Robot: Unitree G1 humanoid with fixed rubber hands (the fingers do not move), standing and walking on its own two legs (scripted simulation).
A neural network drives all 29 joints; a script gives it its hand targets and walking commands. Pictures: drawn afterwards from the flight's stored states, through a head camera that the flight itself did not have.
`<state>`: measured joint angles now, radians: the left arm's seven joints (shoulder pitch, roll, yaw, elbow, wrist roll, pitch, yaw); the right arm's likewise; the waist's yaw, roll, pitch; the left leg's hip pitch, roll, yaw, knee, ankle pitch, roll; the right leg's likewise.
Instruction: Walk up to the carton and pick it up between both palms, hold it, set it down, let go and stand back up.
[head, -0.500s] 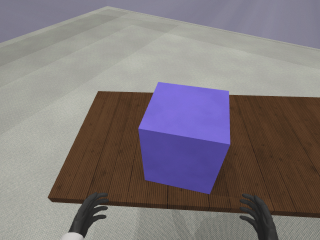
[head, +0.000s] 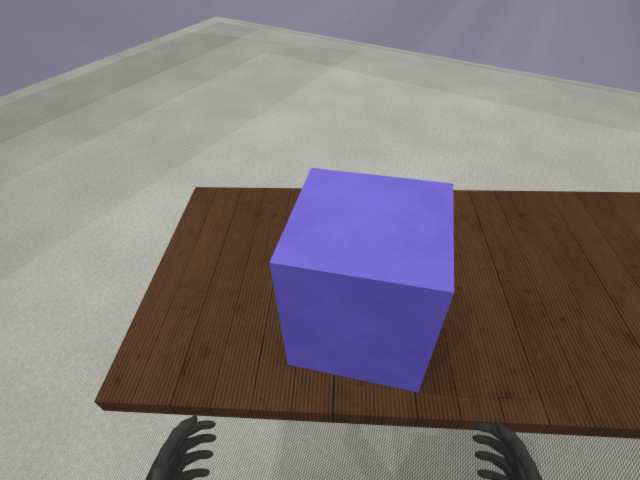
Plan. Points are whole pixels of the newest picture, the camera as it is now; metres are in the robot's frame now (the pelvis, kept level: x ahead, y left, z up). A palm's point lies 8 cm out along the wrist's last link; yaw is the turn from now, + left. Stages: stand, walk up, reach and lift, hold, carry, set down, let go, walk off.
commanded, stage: set down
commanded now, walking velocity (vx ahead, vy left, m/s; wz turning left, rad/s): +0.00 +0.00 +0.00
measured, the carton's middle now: (364, 280) +0.42 -0.02 +0.02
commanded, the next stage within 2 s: let go in 0.24 s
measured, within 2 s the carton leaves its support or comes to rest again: neither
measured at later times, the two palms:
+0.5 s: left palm out of the picture +0.15 +0.22 -0.08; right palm out of the picture +0.14 -0.22 -0.08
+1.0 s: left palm out of the picture +0.09 +0.29 -0.09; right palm out of the picture +0.10 -0.28 -0.10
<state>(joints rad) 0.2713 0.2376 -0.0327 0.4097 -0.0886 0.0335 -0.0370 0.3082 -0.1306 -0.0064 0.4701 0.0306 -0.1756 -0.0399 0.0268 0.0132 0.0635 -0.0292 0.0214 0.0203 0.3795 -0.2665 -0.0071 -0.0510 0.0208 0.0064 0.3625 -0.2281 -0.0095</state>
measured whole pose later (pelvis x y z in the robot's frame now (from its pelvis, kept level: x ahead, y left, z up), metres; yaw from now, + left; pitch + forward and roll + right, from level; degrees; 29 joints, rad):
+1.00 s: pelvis -0.01 +0.00 -0.01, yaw +1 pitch -3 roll +0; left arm 0.27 0.33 0.03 0.71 0.02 -0.01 0.00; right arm 0.24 -0.32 -0.06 0.78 -0.01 -0.03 0.00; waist 0.01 0.00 0.00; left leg -0.13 0.02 0.02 0.49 -0.30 0.00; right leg -0.15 0.01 -0.01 0.48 -0.27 -0.01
